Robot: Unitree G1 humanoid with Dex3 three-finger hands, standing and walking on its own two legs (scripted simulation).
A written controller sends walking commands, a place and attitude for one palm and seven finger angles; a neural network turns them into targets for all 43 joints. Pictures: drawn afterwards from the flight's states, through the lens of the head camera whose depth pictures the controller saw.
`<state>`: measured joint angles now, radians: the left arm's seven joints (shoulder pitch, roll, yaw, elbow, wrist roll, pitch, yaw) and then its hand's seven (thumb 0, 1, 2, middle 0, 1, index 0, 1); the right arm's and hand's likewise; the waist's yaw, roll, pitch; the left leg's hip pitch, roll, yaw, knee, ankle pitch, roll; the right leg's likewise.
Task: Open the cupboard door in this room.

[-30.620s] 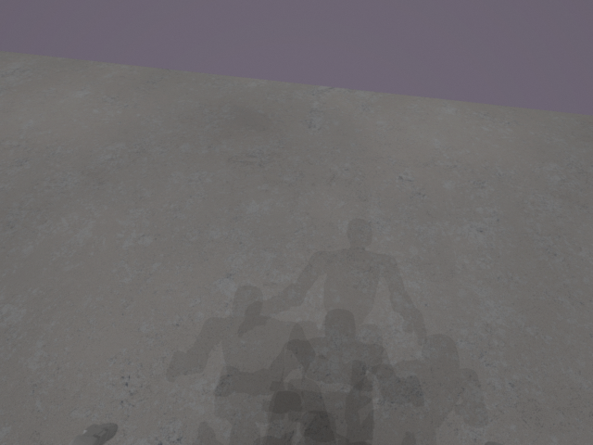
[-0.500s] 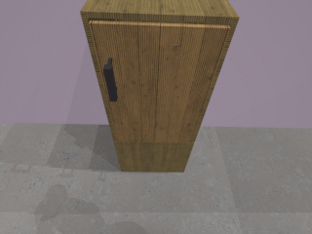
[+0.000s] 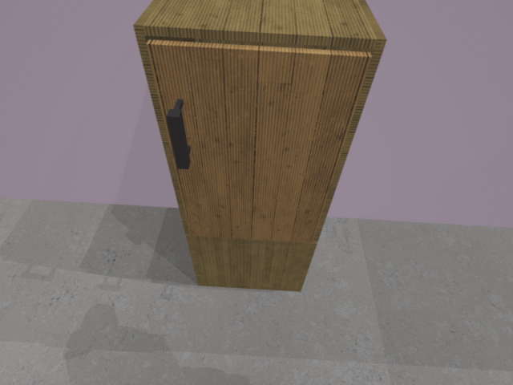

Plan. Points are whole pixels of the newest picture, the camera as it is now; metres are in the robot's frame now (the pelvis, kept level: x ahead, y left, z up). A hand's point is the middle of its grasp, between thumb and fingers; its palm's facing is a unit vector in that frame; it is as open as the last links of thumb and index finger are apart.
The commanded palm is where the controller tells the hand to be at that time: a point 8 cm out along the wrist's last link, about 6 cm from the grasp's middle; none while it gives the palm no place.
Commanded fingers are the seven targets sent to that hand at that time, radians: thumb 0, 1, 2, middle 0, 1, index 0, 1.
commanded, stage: come to a stop and stand still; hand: left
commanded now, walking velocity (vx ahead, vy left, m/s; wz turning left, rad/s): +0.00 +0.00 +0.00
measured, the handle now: (181, 134) +0.55 +0.20 +0.07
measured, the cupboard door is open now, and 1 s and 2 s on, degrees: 0 0 0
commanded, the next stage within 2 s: look again from close up in 0.90 s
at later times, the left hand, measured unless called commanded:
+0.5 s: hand out of the picture +0.04 +0.23 -0.17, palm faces -0.01 -0.97 -0.24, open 7.4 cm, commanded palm none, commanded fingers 0.00 0.90 0.90 -0.20 -0.30 -0.20 -0.30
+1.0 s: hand out of the picture +0.05 +0.23 -0.17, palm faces -0.01 -0.98 -0.22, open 7.4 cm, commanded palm none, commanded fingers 0.00 0.90 0.90 -0.20 -0.30 -0.20 -0.30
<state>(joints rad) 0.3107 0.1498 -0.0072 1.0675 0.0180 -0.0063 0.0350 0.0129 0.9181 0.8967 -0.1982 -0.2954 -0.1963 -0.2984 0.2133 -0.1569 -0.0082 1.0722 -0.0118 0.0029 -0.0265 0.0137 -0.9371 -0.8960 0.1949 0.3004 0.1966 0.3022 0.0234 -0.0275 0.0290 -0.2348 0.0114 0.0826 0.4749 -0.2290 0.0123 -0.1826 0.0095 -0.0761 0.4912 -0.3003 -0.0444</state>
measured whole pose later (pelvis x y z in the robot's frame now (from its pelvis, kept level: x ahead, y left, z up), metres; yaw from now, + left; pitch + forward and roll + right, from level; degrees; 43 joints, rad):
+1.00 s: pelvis +0.03 +0.04 +0.00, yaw +0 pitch +0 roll +0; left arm 0.22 0.21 -0.01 1.09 0.02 -0.01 0.02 0.00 0.91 0.90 -0.20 -0.30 -0.20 -0.30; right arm 0.17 -0.20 0.01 1.10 -0.02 -0.04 -0.02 0.01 -0.91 -0.90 0.20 0.30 0.20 0.30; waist 0.01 -0.02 0.04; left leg -0.19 -0.05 0.09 0.43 -0.25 0.07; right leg -0.14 -0.04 -0.05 0.44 -0.31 0.02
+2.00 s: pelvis -0.03 -0.02 -0.07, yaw +1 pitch +12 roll +1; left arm 0.29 0.26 0.31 0.31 -0.36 -0.53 -0.47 0.01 0.65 0.79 -0.22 -0.46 -0.22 -0.46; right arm 0.14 -0.28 -0.05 0.57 0.03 -0.24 -0.03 0.01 -0.90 -0.90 0.20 0.30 0.20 0.30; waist 0.01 -0.01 -0.12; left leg -0.82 0.02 0.04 1.04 -0.43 -0.01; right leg -0.77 0.01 -0.08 1.08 -0.54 -0.07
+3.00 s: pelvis -0.01 +0.04 -0.02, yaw +2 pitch +6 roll -2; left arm 0.02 0.39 0.38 0.27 -0.33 -0.17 -0.43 -0.01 -0.45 0.32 -0.29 -1.17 -0.29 -1.17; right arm 0.23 -0.25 0.06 0.58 0.04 -0.22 -0.09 0.02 -0.90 -0.90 0.20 0.30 0.20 0.30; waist 0.02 0.02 -0.06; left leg -0.51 -0.01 0.03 0.75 -0.34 0.06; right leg -0.41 -0.01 -0.08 0.69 -0.38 0.00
